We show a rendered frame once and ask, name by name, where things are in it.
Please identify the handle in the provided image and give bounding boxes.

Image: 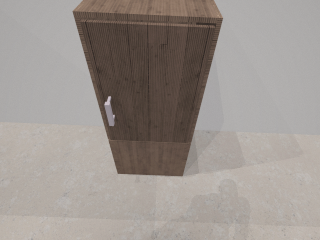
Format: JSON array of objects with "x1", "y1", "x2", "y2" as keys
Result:
[{"x1": 104, "y1": 96, "x2": 115, "y2": 126}]

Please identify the cupboard door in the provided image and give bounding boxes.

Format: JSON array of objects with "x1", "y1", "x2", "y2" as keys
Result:
[{"x1": 80, "y1": 19, "x2": 215, "y2": 143}]

